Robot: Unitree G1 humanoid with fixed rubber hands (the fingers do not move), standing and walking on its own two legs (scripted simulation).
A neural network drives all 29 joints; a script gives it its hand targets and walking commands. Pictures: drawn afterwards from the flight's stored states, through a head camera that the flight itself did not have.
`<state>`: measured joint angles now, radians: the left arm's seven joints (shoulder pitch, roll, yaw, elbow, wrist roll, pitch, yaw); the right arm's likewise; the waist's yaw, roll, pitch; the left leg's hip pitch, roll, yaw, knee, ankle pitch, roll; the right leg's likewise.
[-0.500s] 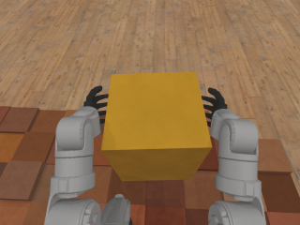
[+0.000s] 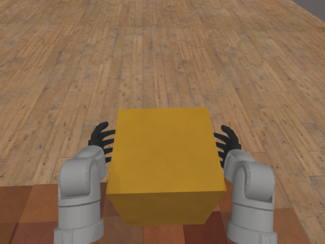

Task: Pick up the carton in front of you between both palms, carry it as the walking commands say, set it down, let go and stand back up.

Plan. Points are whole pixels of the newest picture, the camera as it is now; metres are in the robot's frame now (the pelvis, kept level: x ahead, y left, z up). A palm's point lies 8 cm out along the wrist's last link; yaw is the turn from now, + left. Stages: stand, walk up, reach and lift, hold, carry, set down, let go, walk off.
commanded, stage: carry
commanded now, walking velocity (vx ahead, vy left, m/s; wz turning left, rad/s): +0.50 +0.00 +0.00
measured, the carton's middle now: (164, 170) +0.32 +0.00 +0.02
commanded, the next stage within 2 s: none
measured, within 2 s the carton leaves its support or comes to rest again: neither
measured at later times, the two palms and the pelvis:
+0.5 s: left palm (126, 71) +0.64 +0.13 +0.09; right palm (212, 74) +0.66 -0.17 +0.08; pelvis +0.34 -0.03 -0.03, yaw +2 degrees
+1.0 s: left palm (129, 28) +1.04 +0.17 +0.06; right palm (191, 29) +1.05 -0.13 +0.07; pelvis +0.68 +0.01 -0.04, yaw +2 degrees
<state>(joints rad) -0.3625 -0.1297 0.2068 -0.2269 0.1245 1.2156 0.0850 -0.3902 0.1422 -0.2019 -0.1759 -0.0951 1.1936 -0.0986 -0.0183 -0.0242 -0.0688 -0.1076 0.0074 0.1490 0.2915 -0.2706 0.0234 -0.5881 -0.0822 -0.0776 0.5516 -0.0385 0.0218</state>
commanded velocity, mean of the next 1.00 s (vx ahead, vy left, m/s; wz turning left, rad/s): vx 0.50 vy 0.00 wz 0.00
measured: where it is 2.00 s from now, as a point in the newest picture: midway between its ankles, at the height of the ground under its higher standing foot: (158, 113)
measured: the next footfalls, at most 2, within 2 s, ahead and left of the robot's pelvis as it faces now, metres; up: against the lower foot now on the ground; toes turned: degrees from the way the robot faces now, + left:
right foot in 0.12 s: +0.26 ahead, -0.12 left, -0.03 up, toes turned -6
left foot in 0.62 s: +0.63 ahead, +0.07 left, -0.03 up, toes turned +7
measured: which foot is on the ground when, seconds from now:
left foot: down 0.00-0.14, up 0.16-0.60, down 0.62-1.00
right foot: up 0.00-0.10, down 0.12-0.60, up 0.62-1.00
